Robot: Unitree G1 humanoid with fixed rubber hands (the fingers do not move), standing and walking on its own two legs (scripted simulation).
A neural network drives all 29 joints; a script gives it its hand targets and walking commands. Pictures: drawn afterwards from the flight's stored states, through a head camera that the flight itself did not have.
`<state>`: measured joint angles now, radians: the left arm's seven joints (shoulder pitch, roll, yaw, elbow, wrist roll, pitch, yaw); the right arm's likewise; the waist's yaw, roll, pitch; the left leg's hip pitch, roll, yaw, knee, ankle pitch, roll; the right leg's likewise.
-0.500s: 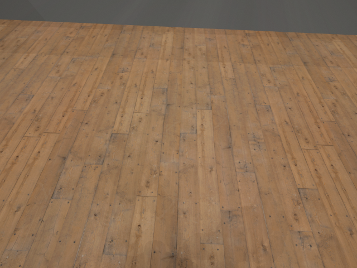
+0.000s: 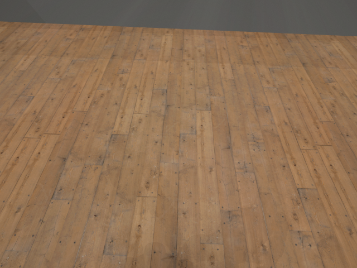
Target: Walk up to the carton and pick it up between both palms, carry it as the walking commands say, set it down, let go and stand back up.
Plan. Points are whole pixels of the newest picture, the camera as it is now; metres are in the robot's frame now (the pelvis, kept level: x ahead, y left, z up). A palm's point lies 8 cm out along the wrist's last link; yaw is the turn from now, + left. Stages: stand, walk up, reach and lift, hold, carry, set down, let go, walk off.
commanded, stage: stand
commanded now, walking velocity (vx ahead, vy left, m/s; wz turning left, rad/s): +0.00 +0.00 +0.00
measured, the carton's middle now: out of the picture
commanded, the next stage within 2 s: walk up in 0.48 s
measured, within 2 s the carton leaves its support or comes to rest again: neither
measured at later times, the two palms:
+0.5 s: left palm out of the picture -0.03 +0.20 -0.15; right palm out of the picture -0.03 -0.20 -0.15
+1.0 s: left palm out of the picture +0.09 +0.20 -0.14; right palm out of the picture -0.03 -0.28 -0.18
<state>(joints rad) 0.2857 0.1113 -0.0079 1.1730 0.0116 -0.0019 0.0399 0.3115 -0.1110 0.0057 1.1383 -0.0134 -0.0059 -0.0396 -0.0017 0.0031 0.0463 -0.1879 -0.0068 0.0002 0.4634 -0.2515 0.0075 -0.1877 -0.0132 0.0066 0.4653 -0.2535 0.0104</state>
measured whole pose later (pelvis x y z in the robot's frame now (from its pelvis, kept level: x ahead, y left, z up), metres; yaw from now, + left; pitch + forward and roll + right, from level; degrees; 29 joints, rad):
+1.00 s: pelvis -0.03 -0.03 -0.03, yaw -13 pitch +0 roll +1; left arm 0.21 0.19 0.07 0.93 0.03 0.01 0.01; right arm 0.19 -0.21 -0.07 0.99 -0.03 0.03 -0.07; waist -0.02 0.06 0.07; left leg -0.37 0.12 0.13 0.83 -0.44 -0.03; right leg -0.38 -0.02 -0.08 0.74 -0.33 -0.04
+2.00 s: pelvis -0.06 -0.03 -0.01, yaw -43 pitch +1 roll +0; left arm 0.10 0.22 0.06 0.85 0.02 0.02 -0.02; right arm 0.32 -0.22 -0.05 0.94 -0.01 0.03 -0.03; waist -0.04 0.05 0.07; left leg -0.32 0.13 0.16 0.79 -0.47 -0.04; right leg -0.25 0.00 -0.06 0.54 -0.35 -0.05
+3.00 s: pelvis -0.10 -0.03 +0.00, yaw -71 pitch +1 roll +1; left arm 0.18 0.21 0.04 0.87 0.01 0.01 0.01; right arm 0.17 -0.26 -0.07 0.92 -0.03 0.06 -0.02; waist -0.01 0.01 0.10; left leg -0.50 0.10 0.03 1.05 -0.38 -0.08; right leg -0.25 0.04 0.00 0.47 -0.23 -0.07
